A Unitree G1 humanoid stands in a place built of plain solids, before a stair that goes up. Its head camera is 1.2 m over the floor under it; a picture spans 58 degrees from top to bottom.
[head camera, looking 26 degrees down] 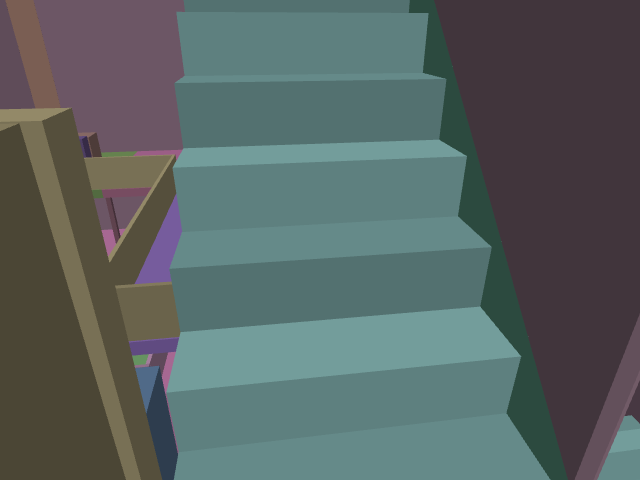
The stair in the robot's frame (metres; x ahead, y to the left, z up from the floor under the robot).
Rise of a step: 0.21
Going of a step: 0.23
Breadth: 0.91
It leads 8 degrees to the left of straight ahead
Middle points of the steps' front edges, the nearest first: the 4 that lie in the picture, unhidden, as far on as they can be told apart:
0.83 -0.08 0.42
1.06 -0.05 0.63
1.29 -0.02 0.84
1.52 0.01 1.05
